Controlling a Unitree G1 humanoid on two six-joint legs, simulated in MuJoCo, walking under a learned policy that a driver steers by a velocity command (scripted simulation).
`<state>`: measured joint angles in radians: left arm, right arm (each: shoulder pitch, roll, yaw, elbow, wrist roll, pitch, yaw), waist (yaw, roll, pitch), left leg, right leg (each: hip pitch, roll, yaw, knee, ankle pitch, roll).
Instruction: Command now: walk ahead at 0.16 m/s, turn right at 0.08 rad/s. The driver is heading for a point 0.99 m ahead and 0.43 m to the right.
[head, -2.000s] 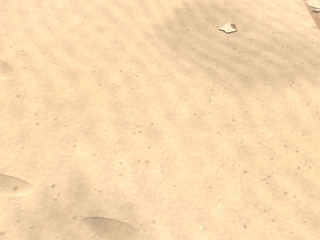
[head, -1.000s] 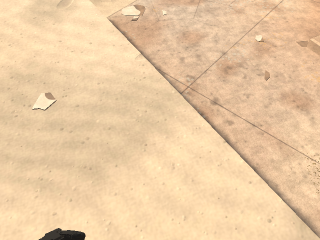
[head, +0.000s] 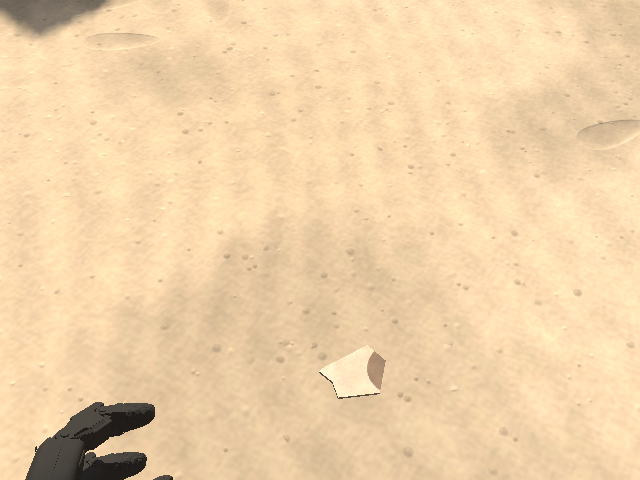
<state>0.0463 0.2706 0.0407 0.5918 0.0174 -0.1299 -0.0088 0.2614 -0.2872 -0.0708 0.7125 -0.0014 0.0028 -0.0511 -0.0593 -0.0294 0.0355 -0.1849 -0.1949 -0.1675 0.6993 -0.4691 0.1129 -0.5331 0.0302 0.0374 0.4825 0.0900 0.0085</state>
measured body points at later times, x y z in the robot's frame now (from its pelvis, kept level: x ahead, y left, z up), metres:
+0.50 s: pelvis +0.09 +0.01 +0.03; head +0.12 +0.02 +0.47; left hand +0.34 +0.25 -0.07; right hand +0.12 -0.30 -0.06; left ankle +0.16 +0.11 -0.71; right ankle +0.08 -0.12 -0.64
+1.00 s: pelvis +0.08 -0.04 +0.02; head +0.10 -0.08 +0.47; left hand +0.40 +0.01 -0.04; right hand -0.04 -0.34 -0.09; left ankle +0.18 +0.08 -0.64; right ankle +0.02 -0.12 -0.71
